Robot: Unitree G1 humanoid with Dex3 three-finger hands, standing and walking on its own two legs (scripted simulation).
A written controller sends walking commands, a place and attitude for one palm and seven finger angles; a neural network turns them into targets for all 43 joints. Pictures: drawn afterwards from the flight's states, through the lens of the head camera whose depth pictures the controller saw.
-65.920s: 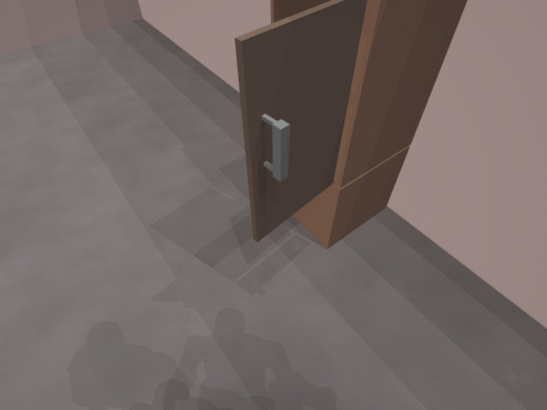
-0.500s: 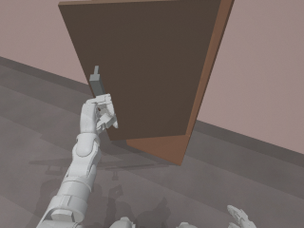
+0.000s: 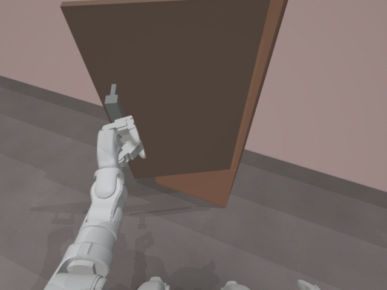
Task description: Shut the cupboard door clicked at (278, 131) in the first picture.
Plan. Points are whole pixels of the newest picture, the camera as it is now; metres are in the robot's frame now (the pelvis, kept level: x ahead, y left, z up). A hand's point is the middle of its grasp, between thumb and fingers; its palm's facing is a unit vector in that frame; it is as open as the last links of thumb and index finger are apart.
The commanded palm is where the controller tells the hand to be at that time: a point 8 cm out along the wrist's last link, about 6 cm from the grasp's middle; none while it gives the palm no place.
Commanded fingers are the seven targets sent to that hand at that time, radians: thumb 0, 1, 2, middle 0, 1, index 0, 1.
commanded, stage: push the door shut along its arc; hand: left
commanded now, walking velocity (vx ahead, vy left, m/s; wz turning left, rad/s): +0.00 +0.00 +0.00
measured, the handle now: (121, 116) +0.49 +0.18 +0.06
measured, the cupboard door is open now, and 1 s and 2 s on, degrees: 28 13 0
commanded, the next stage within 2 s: pull the fist back off the door in 1.92 s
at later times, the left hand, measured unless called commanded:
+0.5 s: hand (138, 125) +0.45 +0.13 +0.07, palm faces -0.01 -1.00 -0.04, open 3.1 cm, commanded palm +0.43 +0.17 +0.07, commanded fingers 0.00 0.90 0.90 -1.30 -1.50 -1.30 -1.50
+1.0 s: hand (149, 109) +0.50 +0.11 +0.07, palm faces -0.14 -0.99 -0.04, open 3.1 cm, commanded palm +0.50 +0.16 +0.07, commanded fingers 0.00 0.90 0.90 -1.30 -1.50 -1.30 -1.50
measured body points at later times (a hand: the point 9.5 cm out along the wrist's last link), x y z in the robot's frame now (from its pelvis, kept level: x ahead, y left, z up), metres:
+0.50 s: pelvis +0.00 +0.00 -0.01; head +0.07 +0.00 +0.43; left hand +0.45 +0.18 +0.08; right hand +0.06 -0.26 -0.13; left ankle +0.03 +0.12 -0.69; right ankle +0.00 -0.10 -0.69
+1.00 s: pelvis -0.01 +0.01 -0.02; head +0.10 +0.01 +0.41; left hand +0.51 +0.16 +0.08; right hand -0.01 -0.26 -0.14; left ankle +0.03 +0.12 -0.69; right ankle +0.00 -0.10 -0.69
